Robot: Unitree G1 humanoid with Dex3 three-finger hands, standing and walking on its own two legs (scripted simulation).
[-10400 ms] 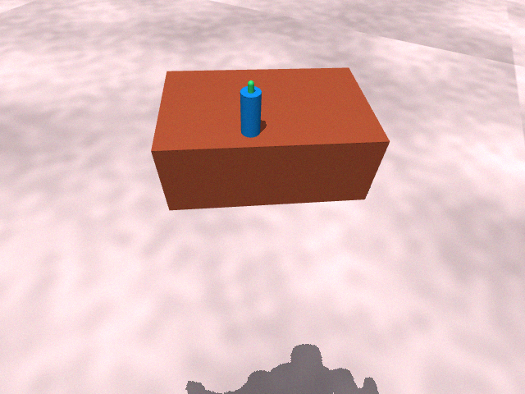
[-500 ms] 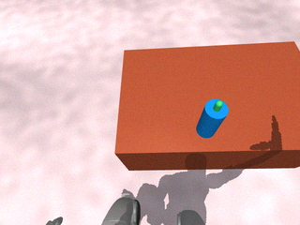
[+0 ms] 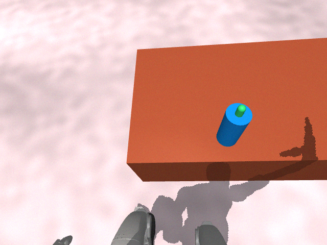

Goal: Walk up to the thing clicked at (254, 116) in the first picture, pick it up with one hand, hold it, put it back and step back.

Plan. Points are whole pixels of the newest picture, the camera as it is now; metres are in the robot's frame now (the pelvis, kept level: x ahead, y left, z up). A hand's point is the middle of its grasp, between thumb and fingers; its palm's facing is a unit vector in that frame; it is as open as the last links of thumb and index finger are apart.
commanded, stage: approach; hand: right
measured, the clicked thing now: (233, 124) +0.50 -0.20 -0.20
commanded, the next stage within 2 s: close in in 0.72 s
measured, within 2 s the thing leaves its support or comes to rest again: neither
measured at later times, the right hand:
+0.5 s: hand (307, 125) +0.42 -0.35 -0.06, palm faces +0.17 +0.98 +0.00, open 17.4 cm
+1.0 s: hand (258, 143) +0.45 -0.29 -0.25, palm faces +0.15 +0.99 +0.00, open 17.1 cm
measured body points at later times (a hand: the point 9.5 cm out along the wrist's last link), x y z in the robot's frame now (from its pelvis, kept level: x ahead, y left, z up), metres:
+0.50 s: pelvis -0.03 +0.00 -0.10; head +0.16 -0.04 +0.31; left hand +0.06 +0.29 -0.19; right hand +0.41 -0.40 -0.06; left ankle +0.07 +0.15 -0.68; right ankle -0.03 -0.13 -0.68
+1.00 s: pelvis -0.09 -0.01 -0.28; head +0.13 -0.05 +0.11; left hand -0.04 +0.27 -0.38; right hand +0.43 -0.35 -0.25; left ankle +0.07 +0.15 -0.68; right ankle -0.03 -0.13 -0.68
